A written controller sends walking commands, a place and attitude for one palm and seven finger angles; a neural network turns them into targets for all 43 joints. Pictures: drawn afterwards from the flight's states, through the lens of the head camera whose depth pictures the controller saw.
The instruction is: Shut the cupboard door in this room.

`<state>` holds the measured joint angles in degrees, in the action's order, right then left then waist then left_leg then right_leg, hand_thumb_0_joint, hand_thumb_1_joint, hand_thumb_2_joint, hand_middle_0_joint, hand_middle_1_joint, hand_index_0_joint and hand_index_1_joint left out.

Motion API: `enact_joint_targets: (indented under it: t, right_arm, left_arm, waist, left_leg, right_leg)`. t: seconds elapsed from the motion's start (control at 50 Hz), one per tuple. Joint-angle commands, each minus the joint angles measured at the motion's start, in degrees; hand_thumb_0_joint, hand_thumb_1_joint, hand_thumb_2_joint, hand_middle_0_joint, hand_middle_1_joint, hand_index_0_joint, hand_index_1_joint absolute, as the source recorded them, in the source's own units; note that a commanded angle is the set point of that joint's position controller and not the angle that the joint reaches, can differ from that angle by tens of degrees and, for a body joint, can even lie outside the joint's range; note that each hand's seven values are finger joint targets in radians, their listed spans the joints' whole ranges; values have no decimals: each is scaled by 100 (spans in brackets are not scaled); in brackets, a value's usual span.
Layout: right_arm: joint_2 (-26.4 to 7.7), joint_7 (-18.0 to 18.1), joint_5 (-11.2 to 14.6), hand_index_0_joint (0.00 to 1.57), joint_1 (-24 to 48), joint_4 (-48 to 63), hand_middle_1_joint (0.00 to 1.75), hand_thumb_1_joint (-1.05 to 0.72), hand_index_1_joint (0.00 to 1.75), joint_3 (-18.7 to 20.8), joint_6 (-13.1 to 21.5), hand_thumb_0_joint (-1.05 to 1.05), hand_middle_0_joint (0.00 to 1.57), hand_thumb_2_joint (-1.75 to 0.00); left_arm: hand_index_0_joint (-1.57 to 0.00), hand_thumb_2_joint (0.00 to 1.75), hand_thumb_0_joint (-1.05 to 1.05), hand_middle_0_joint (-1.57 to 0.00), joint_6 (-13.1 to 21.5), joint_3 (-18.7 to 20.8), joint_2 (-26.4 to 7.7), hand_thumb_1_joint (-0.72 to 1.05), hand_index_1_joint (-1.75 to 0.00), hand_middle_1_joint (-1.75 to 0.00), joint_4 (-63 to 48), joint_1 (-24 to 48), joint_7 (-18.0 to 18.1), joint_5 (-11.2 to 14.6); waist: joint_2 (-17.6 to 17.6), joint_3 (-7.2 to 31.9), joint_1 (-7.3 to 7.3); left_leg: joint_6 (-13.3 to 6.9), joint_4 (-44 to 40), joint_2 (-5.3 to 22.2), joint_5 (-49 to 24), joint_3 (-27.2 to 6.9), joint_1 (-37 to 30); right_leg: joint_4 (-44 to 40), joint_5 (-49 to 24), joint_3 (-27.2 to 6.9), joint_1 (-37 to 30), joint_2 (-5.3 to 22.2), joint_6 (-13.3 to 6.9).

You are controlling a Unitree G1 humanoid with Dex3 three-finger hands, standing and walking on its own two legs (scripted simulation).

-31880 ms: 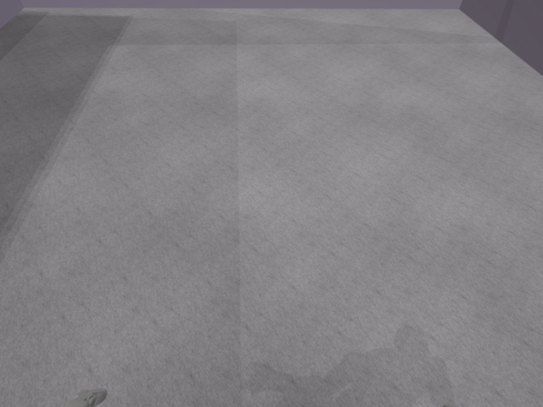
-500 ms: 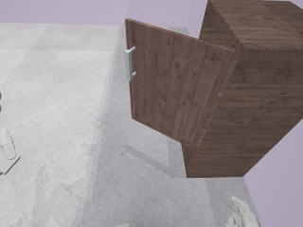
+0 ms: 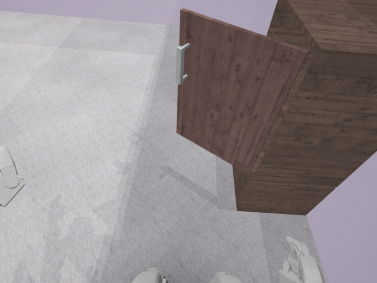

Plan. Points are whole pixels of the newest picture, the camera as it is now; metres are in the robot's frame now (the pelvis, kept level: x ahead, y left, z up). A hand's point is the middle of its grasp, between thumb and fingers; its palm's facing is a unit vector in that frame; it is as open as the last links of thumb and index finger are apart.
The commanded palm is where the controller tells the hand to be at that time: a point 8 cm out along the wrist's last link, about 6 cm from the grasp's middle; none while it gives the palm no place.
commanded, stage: step back with the hand held close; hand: left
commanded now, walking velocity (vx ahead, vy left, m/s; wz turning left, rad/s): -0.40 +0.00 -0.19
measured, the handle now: (183, 64) +0.83 +0.05 +0.02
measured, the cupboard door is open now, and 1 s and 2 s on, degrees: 57 57 57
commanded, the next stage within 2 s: stop stepping back and stand still in 0.12 s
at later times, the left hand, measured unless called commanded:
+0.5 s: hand out of the picture +0.13 +0.26 +0.19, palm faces +0.32 -0.84 -0.44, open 7.4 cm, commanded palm +0.06 +0.29 +0.20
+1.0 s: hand out of the picture +0.05 +0.24 +0.19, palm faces +0.26 -0.84 -0.47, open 7.4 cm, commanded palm +0.01 +0.30 +0.20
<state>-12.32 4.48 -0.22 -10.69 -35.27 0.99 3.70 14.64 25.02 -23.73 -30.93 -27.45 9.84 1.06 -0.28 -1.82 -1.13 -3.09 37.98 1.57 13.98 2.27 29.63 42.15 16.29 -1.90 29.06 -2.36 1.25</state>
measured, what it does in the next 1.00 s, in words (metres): walks backwards: right foot, then left foot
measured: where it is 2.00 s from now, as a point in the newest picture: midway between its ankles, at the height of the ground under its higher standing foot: outside the picture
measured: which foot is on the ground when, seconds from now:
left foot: down 0.00-0.20, up 0.22-0.34, down 0.36-0.94, up 0.96-1.00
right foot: up 0.00-0.18, down 0.20-0.74, up 0.76-0.92, down 0.94-1.00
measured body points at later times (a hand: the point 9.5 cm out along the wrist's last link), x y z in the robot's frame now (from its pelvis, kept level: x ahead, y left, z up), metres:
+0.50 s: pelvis -0.11 +0.01 +0.02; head -0.12 +0.04 +0.47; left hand +0.11 +0.30 +0.21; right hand +0.00 -0.25 -0.04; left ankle +0.01 +0.10 -0.71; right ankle -0.15 -0.11 -0.71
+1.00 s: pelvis -0.18 +0.03 +0.01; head -0.20 +0.04 +0.46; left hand +0.03 +0.29 +0.21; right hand -0.09 -0.21 -0.08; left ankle -0.07 +0.12 -0.68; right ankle -0.18 -0.05 -0.72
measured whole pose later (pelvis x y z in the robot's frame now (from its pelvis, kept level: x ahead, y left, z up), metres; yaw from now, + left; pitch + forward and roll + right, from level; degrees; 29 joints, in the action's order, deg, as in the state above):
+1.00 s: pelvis -0.18 +0.03 +0.01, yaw -10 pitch -2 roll +0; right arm -8.6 2.6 -1.2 -15.1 -37.5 -1.8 4.3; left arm 10.1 23.0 -24.6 -29.2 -32.8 8.7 1.4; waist -0.8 1.2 -1.4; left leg 0.3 48.7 0.6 19.7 1.8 29.6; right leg 31.2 15.7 3.6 13.7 -3.2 -5.3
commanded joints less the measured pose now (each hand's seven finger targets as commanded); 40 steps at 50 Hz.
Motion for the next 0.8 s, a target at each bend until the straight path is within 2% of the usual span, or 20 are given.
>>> enact_joint_targets:
  t: [0.0,0.06,0.12,0.16,0.18,0.2,0.22,0.26,0.32,0.34,0.38,0.4,0.46,0.52,0.58,0.62,0.68,0.72,0.74,0.78]
  right_arm:
    - [-693,29,20,20,556,771,30,-90,30,491,517,0,20,-90]
    - [-679,-127,106,20,616,796,30,-90,30,423,633,0,20,-90]
    - [-657,-118,1,20,462,680,30,-90,30,240,668,0,20,-90]
    - [-588,-114,-59,20,388,598,30,-90,30,247,591,0,20,-90]
    - [-447,-101,-71,20,410,566,30,-90,30,209,545,0,20,-90]
    - [-432,-103,-89,20,389,419,30,-90,30,187,570,0,20,-90]
    - [-443,-56,-8,20,370,473,30,-90,30,256,580,0,20,-90]
    - [-461,27,29,20,308,609,30,-90,30,163,470,0,20,-90]
    - [-706,129,89,20,351,752,30,-90,30,152,438,0,20,-90]
    - [-778,121,161,20,343,830,30,-90,30,150,477,0,20,-90]
    - [-704,98,133,20,311,902,30,-90,30,84,491,0,20,-90]
    - [-732,91,92,20,365,923,30,-90,30,98,506,0,20,-90]
    - [-673,38,49,20,245,987,30,-90,30,95,488,0,20,-90]
    - [-660,0,-61,20,210,939,30,-90,30,120,439,0,20,-90]
    - [-686,39,-76,20,-20,680,30,-90,30,207,314,0,20,-90]
    - [-703,72,-75,20,-55,568,30,-90,30,192,274,0,20,-90]
    - [-796,166,-55,20,7,477,30,-90,30,146,332,0,20,-90]
    - [-910,212,-23,20,71,529,30,-90,30,149,466,0,20,-90]
    - [-777,181,-35,20,181,584,30,-90,30,113,546,0,20,-90]
    - [-711,49,-56,20,226,597,30,-90,30,175,600,0,20,-90]
  left_arm:
    - [-20,90,0,-20,404,1171,-1449,90,-30,-30,-1285,270,99,167]
    - [-20,90,0,-20,310,793,-982,90,-30,-30,-821,-450,51,349]
    - [-20,90,0,-20,371,552,-933,90,-30,-30,-1127,-23,-86,385]
    - [-20,90,0,-20,424,590,-1115,90,-30,-30,-1233,364,-73,311]
    - [-20,90,0,-20,413,624,-1279,90,-30,-30,-1240,745,-7,268]
    - [-20,90,0,-20,427,614,-1508,90,-30,-30,-1468,1295,86,170]
    - [-20,90,0,-20,290,447,-1428,90,-30,-30,-1277,1240,96,130]
    - [-20,90,0,-20,55,591,-1371,90,-30,-30,-895,797,82,145]
    - [-20,90,0,-20,-99,617,-1144,90,-30,-30,-597,463,27,196]
    - [-20,90,0,-20,-72,579,-1077,90,-30,-30,-574,423,11,202]
    - [-20,90,0,-20,-66,736,-1035,90,-30,-30,-495,-287,8,251]
    - [-20,90,0,-20,-71,871,-1167,90,-30,-30,-649,-474,-4,242]
    - [-20,90,0,-20,-110,695,-1058,90,-30,-30,-1136,-681,14,229]
    - [-20,90,0,-20,-133,734,-1225,90,-30,-30,-1334,-533,78,216]
    - [-20,90,0,-20,-153,735,-1196,90,-30,-30,-1012,-393,178,156]
    - [-20,90,0,-20,-100,643,-1168,90,-30,-30,-813,141,242,86]
    - [-20,90,0,-20,-43,413,-1055,90,-30,-30,-437,1060,226,-11]
    - [-20,90,0,-20,12,441,-1055,90,-30,-30,-537,1182,185,-3]
    - [-20,90,0,-20,-13,532,-1162,90,-30,-30,-575,1086,140,-20]
    - [-20,90,0,-20,-49,464,-998,90,-30,-30,-588,407,37,11]
  waist:
    - [1017,1339,131]
    - [1738,1054,174]
    - [1292,779,126]
    - [350,868,82]
    - [-479,880,56]
    - [-694,1041,84]
    - [-1163,992,39]
    - [-885,999,-7]
    - [844,722,53]
    - [752,625,68]
    - [1573,662,61]
    - [1713,728,107]
    - [1123,851,31]
    - [423,929,-35]
    - [-553,444,-61]
    - [-663,115,-122]
    - [88,-341,-176]
    - [1950,-315,-128]
    - [2084,-188,-27]
    - [1234,198,105]
  left_leg:
    - [-502,-2321,1951,1359,-1543,103]
    - [-140,-2395,1755,1628,-577,-46]
    - [226,-2573,1603,1676,-523,-557]
    - [583,-1326,1045,1113,-89,-1445]
    - [793,-221,539,670,300,-1816]
    - [788,406,197,571,368,-2043]
    - [646,736,63,454,164,-1768]
    - [498,242,96,17,35,-1577]
    - [281,-1568,631,-311,-560,-1689]
    - [214,-1951,782,327,-794,-1412]
    - [244,-3240,1093,2887,-1416,-777]
    - [277,-3521,1142,3214,-1525,-552]
    - [367,-2788,687,2264,-630,-542]
    - [412,-1241,116,1088,-30,-1059]
    - [410,511,-7,658,-64,-1297]
    - [348,835,106,746,-239,-1129]
    - [118,-570,183,1575,-433,-1376]
    - [-253,-2893,1251,3754,-2624,-921]
    - [-254,-3518,1612,4187,-3055,-269]
    - [-201,-3281,1405,3342,-2186,11]
  right_leg:
    - [2313,1216,-112,-1163,-331,-10]
    - [1071,1463,407,-1339,-133,-118]
    - [-915,1296,537,-1448,-152,-152]
    - [-2324,1185,-786,-666,519,-544]
    - [-2842,952,-1810,76,1249,-893]
    - [-3113,53,-2191,461,1843,-1041]
    - [-2681,-1052,-1851,87,1775,-920]
    - [-1896,-2221,-1145,-568,1471,-716]
    - [-1454,-401,-220,-801,301,-149]
    - [-1492,-78,-113,-1097,39,-89]
    - [-939,903,348,-1522,-213,-83]
    - [-780,947,432,-1803,-302,-107]
    - [-1547,589,532,-2308,-199,-226]
    - [-2357,1071,-358,-1672,533,-648]
    - [-2977,2865,-1658,-113,1513,-1206]
    - [-2888,3082,-1657,220,1720,-1229]
    - [-1721,2972,-561,517,967,-743]
    - [551,1834,497,163,-130,-239]
    - [1620,1369,421,-425,-182,-201]
    - [1442,1078,448,-1290,-104,-254]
